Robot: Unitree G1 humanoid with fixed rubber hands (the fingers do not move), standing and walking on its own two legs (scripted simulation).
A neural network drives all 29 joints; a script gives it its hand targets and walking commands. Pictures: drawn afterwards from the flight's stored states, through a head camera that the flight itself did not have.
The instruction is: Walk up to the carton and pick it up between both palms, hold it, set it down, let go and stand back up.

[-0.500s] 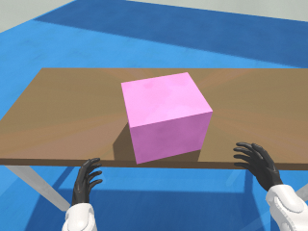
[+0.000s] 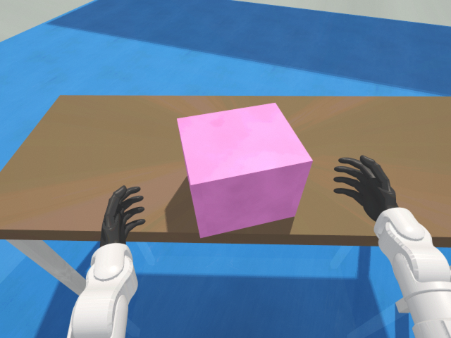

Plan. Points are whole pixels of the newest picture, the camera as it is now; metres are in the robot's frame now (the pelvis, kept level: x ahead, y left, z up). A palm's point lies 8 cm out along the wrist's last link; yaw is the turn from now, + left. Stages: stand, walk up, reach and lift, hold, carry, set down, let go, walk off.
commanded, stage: reach and lift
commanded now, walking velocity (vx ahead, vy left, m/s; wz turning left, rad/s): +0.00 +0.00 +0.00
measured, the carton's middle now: (238, 169) +0.48 -0.02 +0.02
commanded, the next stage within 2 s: none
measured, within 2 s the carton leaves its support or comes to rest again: neither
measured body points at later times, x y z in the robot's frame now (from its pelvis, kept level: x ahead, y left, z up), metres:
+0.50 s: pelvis +0.00 +0.00 +0.00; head +0.04 +0.00 +0.45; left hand +0.36 +0.19 +0.11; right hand +0.42 -0.23 +0.13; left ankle +0.01 +0.17 -0.74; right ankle +0.02 -0.09 -0.74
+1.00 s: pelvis +0.02 +0.00 +0.00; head +0.05 +0.00 +0.45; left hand +0.42 +0.21 +0.13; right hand +0.48 -0.20 +0.16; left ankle +0.01 +0.17 -0.74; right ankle +0.02 -0.09 -0.74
